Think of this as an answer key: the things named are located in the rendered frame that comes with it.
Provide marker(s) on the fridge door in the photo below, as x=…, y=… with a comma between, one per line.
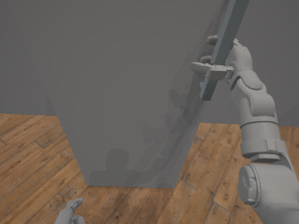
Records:
x=118, y=76

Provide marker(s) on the right robot upper arm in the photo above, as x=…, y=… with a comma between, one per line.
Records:
x=272, y=191

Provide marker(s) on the robot right forearm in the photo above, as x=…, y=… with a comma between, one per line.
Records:
x=256, y=110

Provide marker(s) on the robot left hand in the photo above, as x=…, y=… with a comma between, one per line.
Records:
x=66, y=215

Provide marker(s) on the robot right hand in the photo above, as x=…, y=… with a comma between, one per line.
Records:
x=238, y=60

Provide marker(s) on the handle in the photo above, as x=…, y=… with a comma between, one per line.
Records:
x=232, y=20

